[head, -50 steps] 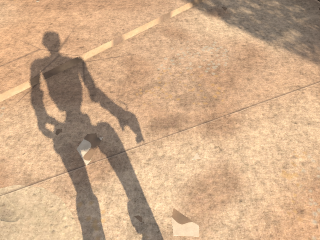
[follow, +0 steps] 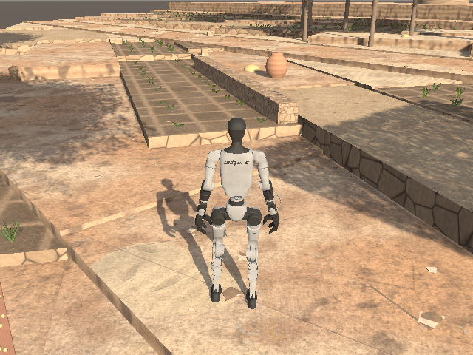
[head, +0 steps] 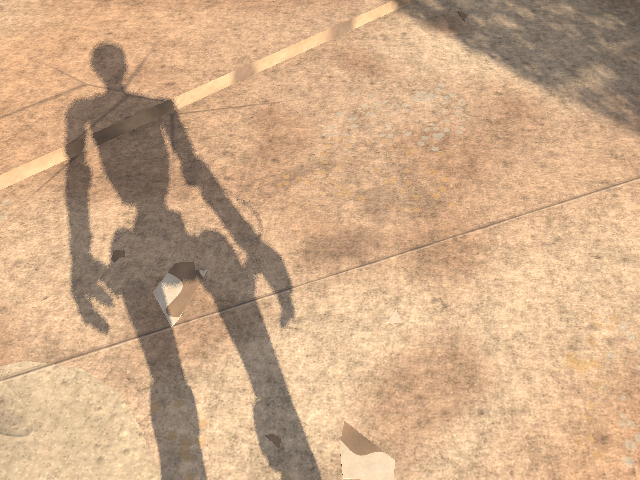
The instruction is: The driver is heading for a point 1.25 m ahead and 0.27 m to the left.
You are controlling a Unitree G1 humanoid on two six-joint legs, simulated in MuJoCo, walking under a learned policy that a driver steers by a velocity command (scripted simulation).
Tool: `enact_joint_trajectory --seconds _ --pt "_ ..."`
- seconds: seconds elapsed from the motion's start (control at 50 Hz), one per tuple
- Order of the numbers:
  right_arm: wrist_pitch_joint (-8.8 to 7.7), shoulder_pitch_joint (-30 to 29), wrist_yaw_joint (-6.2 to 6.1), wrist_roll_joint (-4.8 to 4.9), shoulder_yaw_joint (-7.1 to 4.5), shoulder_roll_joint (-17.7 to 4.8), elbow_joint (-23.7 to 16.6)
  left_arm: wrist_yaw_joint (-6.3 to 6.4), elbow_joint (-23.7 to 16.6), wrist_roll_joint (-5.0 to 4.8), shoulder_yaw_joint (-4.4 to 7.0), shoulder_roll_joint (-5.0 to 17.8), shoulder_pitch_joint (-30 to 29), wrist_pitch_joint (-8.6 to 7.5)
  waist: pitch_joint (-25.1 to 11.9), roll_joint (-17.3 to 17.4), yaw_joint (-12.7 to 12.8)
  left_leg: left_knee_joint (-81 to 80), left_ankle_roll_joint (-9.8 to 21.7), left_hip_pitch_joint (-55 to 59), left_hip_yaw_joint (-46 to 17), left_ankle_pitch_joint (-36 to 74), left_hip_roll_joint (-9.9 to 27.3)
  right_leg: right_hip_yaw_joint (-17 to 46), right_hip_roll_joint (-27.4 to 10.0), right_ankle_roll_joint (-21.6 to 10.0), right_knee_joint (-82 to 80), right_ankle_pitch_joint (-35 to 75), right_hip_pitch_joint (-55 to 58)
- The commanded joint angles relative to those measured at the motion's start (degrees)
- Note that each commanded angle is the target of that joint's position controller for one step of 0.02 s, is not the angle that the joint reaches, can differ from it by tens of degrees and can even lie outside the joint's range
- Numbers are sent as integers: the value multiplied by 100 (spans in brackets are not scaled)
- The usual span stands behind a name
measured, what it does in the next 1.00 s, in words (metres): walks ahead: right foot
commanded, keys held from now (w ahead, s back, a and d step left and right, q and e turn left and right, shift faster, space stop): no key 0.18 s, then w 0.82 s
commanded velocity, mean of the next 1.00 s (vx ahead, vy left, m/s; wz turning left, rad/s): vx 0.29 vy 0.00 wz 0.00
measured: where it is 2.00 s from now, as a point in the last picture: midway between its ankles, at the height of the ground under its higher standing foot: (292, 323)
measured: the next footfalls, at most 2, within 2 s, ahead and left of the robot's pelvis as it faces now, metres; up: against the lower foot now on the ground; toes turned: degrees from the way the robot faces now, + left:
right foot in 0.94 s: +0.48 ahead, -0.08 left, +0.00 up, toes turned -2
left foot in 1.48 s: +0.77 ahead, +0.17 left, +0.00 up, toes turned +8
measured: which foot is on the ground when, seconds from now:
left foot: down 0.00-0.96, up 0.98-1.00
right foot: down 0.00-0.44, up 0.46-0.92, down 0.94-1.00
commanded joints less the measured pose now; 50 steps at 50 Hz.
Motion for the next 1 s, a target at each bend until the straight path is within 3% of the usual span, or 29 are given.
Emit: enact_joint_trajectory --seconds 0.02,0.18,0.2,0.22,0.24,0.28,0.3,0.32,0.36,0.38,0.42,0.44,0.46,0.48,0.5,0.52,0.54,0.58,0.64,0.72,0.82,0.86,0.88,0.9,0.92,0.94,0.96,0.98,1.0 --pt "-35 131 -21 2 -76 -571 -104 13 -50 -3 82 539 315 -40 91 -48 4 -267 166 467 13 706 10 197 -244 -39 -670 846 -718" --pt "-32 259 -26 7 -39 -516 -19 11 138 -11 41 486 418 -36 125 -40 19 -281 174 430 20 687 -6 165 -231 -38 -690 823 -722" --pt "-26 356 -29 8 -21 -450 35 22 205 -14 35 461 524 -26 0 -84 27 -228 177 469 129 196 -98 146 -198 -68 -761 216 -673" --pt "-19 361 -37 35 -26 -447 46 44 221 -51 75 572 563 -3 81 -191 64 11 194 306 324 -591 -277 231 -204 -180 -856 -812 -737" --pt "-31 319 -40 60 -38 -461 13 67 177 -89 140 785 543 12 258 -422 110 375 221 -39 529 -1386 -450 529 -376 -375 -1028 -1896 -854" --pt "-170 -53 29 51 -8 -353 -219 77 126 -160 266 1158 735 -45 704 -1004 318 1484 294 -968 603 -1454 -413 1823 -1338 -945 -1696 -3163 -888" --pt "-273 -168 93 79 9 -314 -320 81 100 -173 319 1263 713 -103 907 -1136 337 1968 395 -1312 366 -1308 -143 2392 -1800 -1232 -1932 -3108 -934" --pt "-364 -237 156 125 -4 -357 -392 74 65 -142 310 1168 640 -171 1038 -1101 313 2289 483 -1732 184 -1518 47 2599 -2008 -1349 -1971 -2734 -735" --pt "-523 -196 253 199 -14 -404 -480 40 -28 -188 291 1014 434 -252 1009 -870 173 1801 659 -1898 63 -1733 253 2266 -1935 -1180 -1757 -1909 -322" --pt "-586 -24 285 207 -27 -390 -432 23 -75 -233 293 1020 268 -252 874 -750 31 1104 700 -1327 228 -1480 167 1819 -1688 -999 -1578 -1530 -437" --pt "-613 990 307 166 -124 -384 34 -18 -121 -247 284 1047 114 -204 408 -501 -359 163 537 784 794 -216 -426 987 -1056 -752 -856 -880 -1334" --pt "-598 1597 306 141 -198 -511 195 -30 -185 -210 239 950 -6 -233 177 -101 -607 -61 567 1596 326 -251 -223 565 -719 -575 123 -114 -1788" --pt "-599 2360 259 135 -323 -1062 246 -53 -329 -127 116 515 -97 -296 -180 1384 -800 -984 1055 2348 -1785 -982 1116 -256 -92 -154 2288 -298 -2705" --pt "-687 2673 346 53 -289 -1254 276 -46 -505 -217 104 369 -113 -406 -366 1907 -729 -1845 1776 2461 -4040 -1768 2024 169 262 -128 3714 -1362 -3517" --pt "-775 2011 359 35 -156 -933 120 -78 -525 -333 154 599 -170 -487 155 1009 -396 -1848 1789 2061 -3878 -2186 2133 553 -188 -273 4500 -1058 -4002" --pt "-819 1484 385 45 -81 -695 -76 -133 -525 -353 162 677 -257 -547 438 612 -236 -1847 1578 1734 -3084 -2045 1859 565 -467 -411 4602 -389 -4131" --pt "-825 1132 425 33 -36 -655 -213 -139 -474 -293 190 702 -261 -578 480 388 -97 -1912 1387 1523 -2412 -1465 1582 449 -663 -452 4377 147 -4027" --pt "-769 1133 435 3 61 -415 -253 -176 -445 -191 288 852 -354 -555 437 443 -34 -1931 1105 1349 -1300 -8 1103 259 -860 -392 3805 715 -3635" --pt "-696 1624 336 -34 81 -538 -170 -235 -542 -151 257 599 -691 -460 372 404 -100 -1933 1186 1424 -702 1445 941 -38 -848 -150 3346 1077 -3731" --pt "-629 1685 217 -46 71 -735 -298 -267 -998 -153 146 425 -1840 -469 563 366 -283 -2172 1205 1086 -306 1641 816 -248 -664 26 1688 1833 -3504" --pt "-601 2029 185 61 12 -788 -224 -415 -1297 -209 91 499 -2607 -516 762 405 -339 -2162 1211 1573 -121 1793 1068 -295 -477 -153 585 2125 -3202" --pt "-565 1936 180 63 -42 -871 -254 -475 -1356 -210 125 625 -2585 -557 613 449 -163 -1807 1136 1970 -39 2645 1192 -311 -372 -325 366 1869 -2928" --pt "-541 1846 178 44 -75 -953 -295 -483 -1318 -205 185 760 -2348 -570 368 557 21 -1448 1076 2142 -8 3623 1227 -381 -229 -421 363 1678 -2514" --pt "-498 1777 175 16 -110 -1039 -326 -469 -1207 -203 276 944 -1878 -569 -23 714 287 -856 1016 2252 39 4721 1220 -506 -28 -531 443 1480 -1863" --pt "-440 1670 185 -17 -102 -1013 -374 -432 -924 -221 416 1183 -920 -554 -590 750 770 256 886 2031 203 5344 1023 -612 154 -702 393 1465 -671" --pt "-439 1560 207 -63 -38 -909 -513 -376 -650 -182 527 1469 165 -518 -1292 579 1209 1801 728 784 252 4272 821 123 -489 -1009 595 1376 1180" --pt "-554 2293 305 -36 177 -95 -593 -352 -468 -39 646 1967 946 -486 -2379 -935 852 4283 321 -1557 273 789 -316 3099 -2114 -2040 99 -124 3379" --pt "-754 2092 351 82 156 -248 -500 -354 -430 -55 494 1524 801 -474 -2571 -1107 900 5238 425 -2213 -653 -1903 -570 4513 -2368 -2052 -954 -468 3308" --pt "-868 1465 365 262 21 -701 -769 -358 -490 -115 401 1255 169 -504 -1483 -1023 741 5522 546 -2767 -608 -1672 -208 3621 -2151 -1699 -1096 -395 2440"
